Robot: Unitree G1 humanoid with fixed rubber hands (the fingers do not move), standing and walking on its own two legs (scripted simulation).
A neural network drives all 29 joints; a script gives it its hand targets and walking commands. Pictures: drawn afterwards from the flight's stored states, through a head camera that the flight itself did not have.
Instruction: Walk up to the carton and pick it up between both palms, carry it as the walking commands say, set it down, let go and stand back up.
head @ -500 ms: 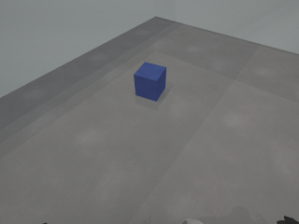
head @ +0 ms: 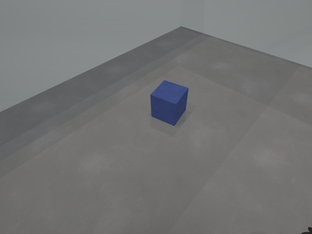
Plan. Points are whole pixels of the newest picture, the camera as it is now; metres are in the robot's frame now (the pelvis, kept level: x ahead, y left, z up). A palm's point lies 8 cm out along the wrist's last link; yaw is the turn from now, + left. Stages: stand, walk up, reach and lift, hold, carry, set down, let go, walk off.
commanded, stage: walk up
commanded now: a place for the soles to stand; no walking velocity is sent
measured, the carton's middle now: (169, 102) +1.28 -0.03 -0.63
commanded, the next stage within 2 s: none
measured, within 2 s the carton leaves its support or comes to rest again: neither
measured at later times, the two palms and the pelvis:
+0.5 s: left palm (49, 189) +0.26 +0.36 -0.07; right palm (287, 171) +0.34 -0.36 -0.06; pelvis +0.22 -0.01 +0.00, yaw +1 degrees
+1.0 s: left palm (69, 131) +0.48 +0.37 -0.06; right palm (258, 118) +0.56 -0.35 -0.06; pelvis +0.44 +0.00 +0.00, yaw +1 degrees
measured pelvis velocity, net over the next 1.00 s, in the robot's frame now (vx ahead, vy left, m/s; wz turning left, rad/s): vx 0.44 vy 0.00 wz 0.01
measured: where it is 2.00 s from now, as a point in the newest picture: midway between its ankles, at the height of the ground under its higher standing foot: (161, 162)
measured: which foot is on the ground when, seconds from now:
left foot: down 0.00-0.16, up 0.18-0.42, down 0.44-0.70, up 0.72-0.98, down 1.00-1.00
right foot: up 0.00-0.14, down 0.16-0.46, up 0.48-0.66, down 0.68-1.00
